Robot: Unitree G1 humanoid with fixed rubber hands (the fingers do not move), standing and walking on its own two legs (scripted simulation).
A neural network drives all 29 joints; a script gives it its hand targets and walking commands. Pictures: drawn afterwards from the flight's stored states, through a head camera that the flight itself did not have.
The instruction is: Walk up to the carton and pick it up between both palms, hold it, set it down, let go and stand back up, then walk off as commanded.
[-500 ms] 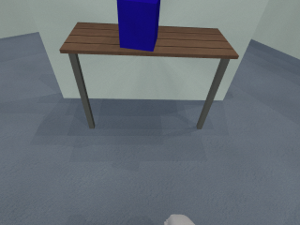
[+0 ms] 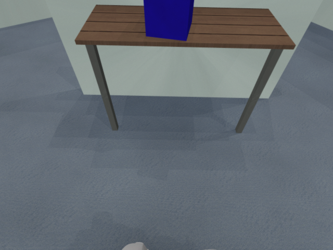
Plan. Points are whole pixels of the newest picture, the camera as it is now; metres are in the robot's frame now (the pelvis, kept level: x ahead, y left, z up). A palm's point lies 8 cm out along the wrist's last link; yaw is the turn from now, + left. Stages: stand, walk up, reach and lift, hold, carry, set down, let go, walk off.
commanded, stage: walk off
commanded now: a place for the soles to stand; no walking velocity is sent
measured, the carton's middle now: (170, 1) +1.10 -0.03 +0.11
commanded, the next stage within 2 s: stand in 1.34 s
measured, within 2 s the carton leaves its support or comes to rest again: neither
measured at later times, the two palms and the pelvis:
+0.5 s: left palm (57, 237) +0.17 +0.27 -0.07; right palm (298, 212) +0.21 -0.35 -0.09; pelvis +0.12 -0.05 +0.01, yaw -1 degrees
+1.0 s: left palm (69, 184) +0.31 +0.29 -0.09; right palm (284, 181) +0.29 -0.33 -0.07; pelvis +0.20 -0.01 +0.01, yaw -1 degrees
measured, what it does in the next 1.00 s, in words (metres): walks ahead: right foot, then left foot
